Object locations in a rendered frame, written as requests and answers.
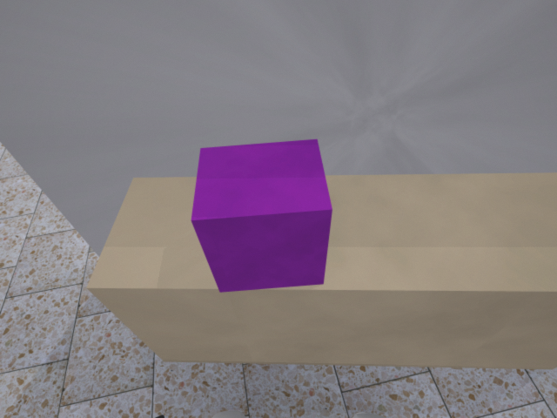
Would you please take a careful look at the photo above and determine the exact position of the carton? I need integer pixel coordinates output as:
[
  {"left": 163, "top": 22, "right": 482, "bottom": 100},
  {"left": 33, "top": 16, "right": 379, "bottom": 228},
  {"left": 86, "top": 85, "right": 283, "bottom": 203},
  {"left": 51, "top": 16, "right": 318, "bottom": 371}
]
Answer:
[{"left": 191, "top": 139, "right": 332, "bottom": 293}]

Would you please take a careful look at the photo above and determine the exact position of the pedestal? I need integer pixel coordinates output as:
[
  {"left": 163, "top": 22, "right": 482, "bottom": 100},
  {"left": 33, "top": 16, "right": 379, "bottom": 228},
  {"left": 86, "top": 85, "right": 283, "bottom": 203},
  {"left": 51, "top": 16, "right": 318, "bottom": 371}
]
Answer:
[{"left": 86, "top": 172, "right": 557, "bottom": 369}]

